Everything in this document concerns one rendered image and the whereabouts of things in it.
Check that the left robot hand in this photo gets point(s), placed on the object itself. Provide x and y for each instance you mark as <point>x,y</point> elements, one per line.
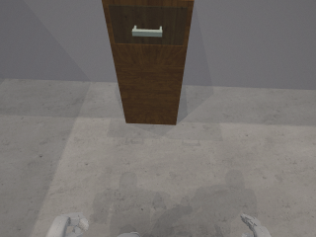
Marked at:
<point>60,223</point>

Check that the handle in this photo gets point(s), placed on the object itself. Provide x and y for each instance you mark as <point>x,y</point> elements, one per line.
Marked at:
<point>146,33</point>

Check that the cabinet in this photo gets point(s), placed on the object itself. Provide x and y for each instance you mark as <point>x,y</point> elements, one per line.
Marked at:
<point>150,76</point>

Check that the right robot hand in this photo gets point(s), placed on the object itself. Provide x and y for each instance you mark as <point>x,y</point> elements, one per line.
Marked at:
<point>255,225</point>

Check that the drawer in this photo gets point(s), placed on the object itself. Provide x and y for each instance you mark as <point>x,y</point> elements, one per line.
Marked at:
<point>172,19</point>

